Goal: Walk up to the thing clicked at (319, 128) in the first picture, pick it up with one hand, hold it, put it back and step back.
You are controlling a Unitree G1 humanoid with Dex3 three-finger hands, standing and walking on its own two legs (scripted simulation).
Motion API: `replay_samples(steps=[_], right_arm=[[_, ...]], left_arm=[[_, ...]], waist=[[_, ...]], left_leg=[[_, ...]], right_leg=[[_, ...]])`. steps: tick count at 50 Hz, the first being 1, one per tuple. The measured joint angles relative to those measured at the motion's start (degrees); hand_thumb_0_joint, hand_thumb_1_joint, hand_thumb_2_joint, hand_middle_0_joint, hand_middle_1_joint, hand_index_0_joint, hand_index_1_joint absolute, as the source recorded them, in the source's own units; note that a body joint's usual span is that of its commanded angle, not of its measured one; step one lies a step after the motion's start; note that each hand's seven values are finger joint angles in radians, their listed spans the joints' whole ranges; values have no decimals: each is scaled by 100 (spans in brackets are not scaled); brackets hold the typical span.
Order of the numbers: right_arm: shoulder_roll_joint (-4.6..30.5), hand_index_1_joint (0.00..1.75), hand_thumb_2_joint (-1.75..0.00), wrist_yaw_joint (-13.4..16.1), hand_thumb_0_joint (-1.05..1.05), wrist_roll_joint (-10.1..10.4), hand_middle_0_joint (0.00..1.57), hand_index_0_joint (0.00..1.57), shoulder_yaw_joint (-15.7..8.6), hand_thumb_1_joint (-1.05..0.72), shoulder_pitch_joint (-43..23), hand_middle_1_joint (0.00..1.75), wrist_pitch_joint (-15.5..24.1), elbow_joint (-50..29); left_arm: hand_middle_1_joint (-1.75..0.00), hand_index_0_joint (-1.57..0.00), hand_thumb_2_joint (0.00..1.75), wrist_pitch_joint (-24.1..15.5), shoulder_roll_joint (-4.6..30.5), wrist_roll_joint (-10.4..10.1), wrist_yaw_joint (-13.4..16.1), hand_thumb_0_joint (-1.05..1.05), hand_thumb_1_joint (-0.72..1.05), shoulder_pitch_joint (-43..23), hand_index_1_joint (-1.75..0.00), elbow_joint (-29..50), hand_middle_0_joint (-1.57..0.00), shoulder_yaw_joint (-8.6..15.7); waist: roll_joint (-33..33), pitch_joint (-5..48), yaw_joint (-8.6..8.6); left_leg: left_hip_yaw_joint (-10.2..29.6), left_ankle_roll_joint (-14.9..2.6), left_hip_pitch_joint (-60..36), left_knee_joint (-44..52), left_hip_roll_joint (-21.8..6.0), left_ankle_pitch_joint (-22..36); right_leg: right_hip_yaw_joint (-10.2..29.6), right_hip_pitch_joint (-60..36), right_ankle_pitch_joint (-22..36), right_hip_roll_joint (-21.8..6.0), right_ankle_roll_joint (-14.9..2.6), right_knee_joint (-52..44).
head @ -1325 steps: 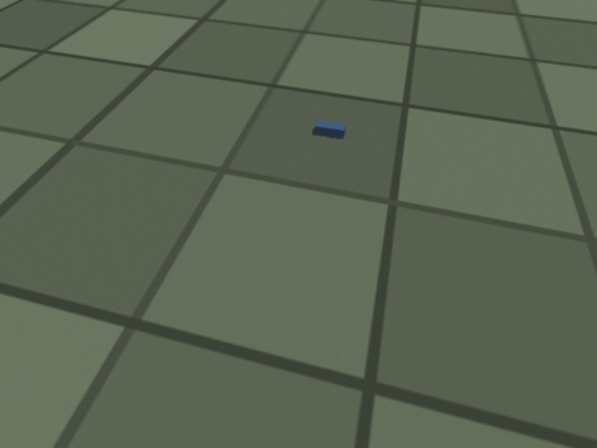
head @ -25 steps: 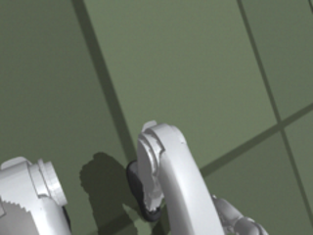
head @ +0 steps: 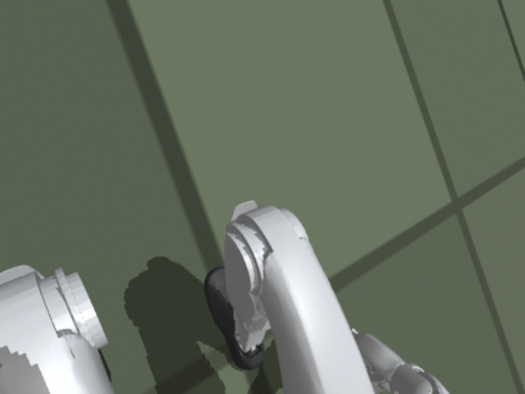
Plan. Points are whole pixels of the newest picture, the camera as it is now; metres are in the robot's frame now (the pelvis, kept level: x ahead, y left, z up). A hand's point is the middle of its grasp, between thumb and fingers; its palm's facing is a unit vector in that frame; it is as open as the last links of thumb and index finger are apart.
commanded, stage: open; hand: left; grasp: from above
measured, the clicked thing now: out of the picture +0.42 +0.35 -0.27
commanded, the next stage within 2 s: withdraw in 0.56 s
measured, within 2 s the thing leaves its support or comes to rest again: neither
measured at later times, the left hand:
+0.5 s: hand out of the picture +0.41 +0.35 -0.25, palm faces -0.45 -0.18 -0.87, open 13.7 cm
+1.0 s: hand out of the picture +0.44 +0.36 -0.17, palm faces -0.28 -0.11 -0.95, open 14.1 cm
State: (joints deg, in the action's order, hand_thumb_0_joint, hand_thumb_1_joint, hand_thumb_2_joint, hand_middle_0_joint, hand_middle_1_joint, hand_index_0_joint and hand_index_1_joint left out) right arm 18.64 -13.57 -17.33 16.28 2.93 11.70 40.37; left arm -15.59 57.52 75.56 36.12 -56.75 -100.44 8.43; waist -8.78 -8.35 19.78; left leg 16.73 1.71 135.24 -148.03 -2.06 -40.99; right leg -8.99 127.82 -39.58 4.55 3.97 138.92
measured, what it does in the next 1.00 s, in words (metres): stands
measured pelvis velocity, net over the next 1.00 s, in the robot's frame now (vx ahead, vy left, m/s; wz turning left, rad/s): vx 0.00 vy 0.00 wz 0.03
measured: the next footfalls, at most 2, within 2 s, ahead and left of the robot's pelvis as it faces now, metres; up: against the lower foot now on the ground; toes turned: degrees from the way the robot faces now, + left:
none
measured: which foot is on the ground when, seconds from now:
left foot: down 0.00-1.00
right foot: down 0.00-1.00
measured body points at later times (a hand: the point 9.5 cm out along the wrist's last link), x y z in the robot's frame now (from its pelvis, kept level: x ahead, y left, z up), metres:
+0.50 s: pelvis +0.00 +0.00 +0.00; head +0.26 +0.14 +0.34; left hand +0.43 +0.35 -0.20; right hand +0.09 -0.25 -0.06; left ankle +0.06 +0.13 -0.26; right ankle +0.11 -0.12 -0.26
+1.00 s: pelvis +0.00 +0.00 +0.01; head +0.23 +0.12 +0.38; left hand +0.45 +0.37 -0.12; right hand +0.10 -0.25 -0.07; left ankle +0.06 +0.13 -0.26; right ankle +0.11 -0.12 -0.26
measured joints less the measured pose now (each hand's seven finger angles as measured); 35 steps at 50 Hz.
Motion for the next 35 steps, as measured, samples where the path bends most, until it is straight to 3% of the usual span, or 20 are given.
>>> replay_samples(steps=[18,35], right_arm=[[23,30,-90,-131,0,47,20,20,-44,-90,-44,30,146,-49],[33,30,-90,-85,0,75,20,20,-33,-90,-34,30,-8,-96]], left_arm=[[-82,-26,85,140,-17,-146,-121,0,-33,-9,-84,206,-28,-55],[-95,-8,99,10,17,-99,-146,0,-50,41,-98,227,-10,-18]], waist=[[12,-32,-33],[20,5,-59]], left_leg=[[15,-28,20,-21,18,-44],[7,-33,6,45,17,-11]], right_leg=[[-16,-33,-60,-10,19,-15],[-21,-52,-29,-18,7,-82]])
